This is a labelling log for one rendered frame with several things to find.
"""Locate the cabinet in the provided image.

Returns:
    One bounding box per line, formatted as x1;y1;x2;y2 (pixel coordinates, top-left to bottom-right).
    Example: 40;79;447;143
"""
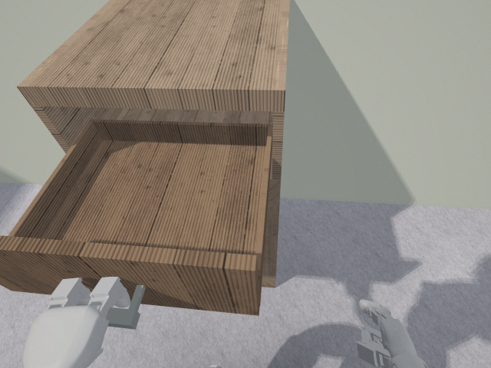
17;0;290;288

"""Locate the robot left hand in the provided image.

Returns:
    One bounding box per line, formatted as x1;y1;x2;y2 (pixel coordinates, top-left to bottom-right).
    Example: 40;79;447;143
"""
23;277;130;368

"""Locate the handle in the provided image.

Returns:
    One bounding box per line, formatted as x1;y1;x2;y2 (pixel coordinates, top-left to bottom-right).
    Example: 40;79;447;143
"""
76;285;145;330

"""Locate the robot right hand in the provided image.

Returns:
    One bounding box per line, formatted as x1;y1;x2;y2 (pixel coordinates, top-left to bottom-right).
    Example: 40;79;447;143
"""
357;299;417;368

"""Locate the drawer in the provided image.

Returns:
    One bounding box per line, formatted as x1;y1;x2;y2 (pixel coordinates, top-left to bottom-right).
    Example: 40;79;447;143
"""
0;120;273;316

